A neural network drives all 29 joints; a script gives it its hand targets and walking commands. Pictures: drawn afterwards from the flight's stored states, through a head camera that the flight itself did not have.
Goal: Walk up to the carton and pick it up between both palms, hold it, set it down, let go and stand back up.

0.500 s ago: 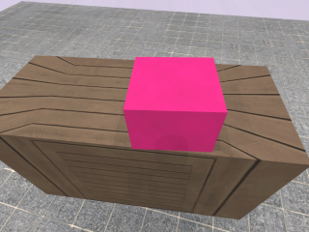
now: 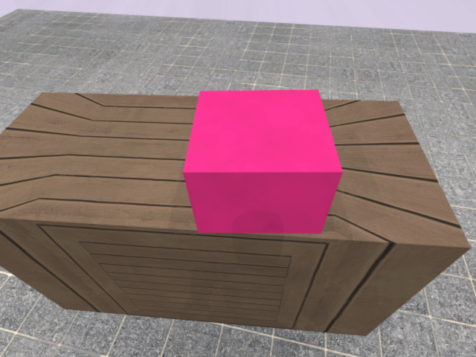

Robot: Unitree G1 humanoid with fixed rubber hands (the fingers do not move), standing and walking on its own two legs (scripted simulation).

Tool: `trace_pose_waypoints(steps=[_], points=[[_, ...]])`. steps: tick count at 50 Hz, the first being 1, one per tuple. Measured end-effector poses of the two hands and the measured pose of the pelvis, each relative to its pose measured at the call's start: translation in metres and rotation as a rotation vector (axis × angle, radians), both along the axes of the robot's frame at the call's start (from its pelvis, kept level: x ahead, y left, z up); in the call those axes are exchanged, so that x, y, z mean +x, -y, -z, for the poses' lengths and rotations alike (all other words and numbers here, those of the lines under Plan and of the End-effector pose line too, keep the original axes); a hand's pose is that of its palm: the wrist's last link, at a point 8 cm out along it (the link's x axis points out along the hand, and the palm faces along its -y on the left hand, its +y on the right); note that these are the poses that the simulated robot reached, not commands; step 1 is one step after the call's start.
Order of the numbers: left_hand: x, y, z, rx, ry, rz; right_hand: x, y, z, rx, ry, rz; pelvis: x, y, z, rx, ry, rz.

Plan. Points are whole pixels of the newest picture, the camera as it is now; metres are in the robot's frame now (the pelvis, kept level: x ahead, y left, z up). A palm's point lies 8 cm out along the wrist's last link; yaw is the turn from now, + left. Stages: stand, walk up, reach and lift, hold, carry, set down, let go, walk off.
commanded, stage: walk up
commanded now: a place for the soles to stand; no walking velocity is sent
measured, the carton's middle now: (258, 160) +0.50 -0.01 +0.03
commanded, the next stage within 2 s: reach and lift in 1.94 s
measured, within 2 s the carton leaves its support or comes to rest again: neither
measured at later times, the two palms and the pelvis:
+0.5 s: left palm out of the picture +0.07 +0.25 -0.13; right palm out of the picture +0.11 -0.28 -0.13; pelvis +0.05 -0.02 +0.00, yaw -1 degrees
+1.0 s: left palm out of the picture +0.09 +0.25 -0.13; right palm out of the picture +0.04 -0.28 -0.13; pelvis +0.03 -0.02 +0.00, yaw -4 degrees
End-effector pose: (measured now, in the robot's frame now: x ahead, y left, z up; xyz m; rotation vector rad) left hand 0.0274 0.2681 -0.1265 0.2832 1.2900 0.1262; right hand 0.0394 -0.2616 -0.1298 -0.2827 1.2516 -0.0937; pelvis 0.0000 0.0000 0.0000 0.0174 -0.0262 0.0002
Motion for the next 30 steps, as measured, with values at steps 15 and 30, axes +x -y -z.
trace_pose_waypoints(steps=[15,30], points=[[0.030,0.029,-0.006,0.010,-0.035,-0.006,0.032,0.030,0.004,0.005,-0.017,-0.008,0.041,0.027,0.000,-0.011,-0.029,0.005],[0.060,0.022,0.008,-0.007,0.029,0.019,0.061,0.020,-0.003,-0.024,0.093,0.031,0.052,0.021,0.007,-0.004,0.000,0.032]])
